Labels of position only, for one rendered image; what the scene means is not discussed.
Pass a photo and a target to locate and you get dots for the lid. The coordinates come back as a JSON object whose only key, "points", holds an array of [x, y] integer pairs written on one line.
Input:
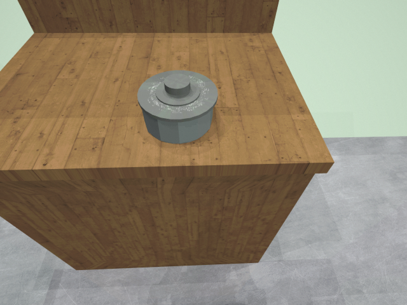
{"points": [[157, 103]]}

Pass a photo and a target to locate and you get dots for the table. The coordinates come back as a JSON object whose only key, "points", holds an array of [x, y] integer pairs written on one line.
{"points": [[81, 175]]}

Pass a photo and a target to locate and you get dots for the knob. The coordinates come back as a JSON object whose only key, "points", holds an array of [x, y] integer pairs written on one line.
{"points": [[177, 84]]}

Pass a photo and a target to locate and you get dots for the pot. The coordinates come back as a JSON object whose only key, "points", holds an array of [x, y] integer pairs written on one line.
{"points": [[178, 132]]}

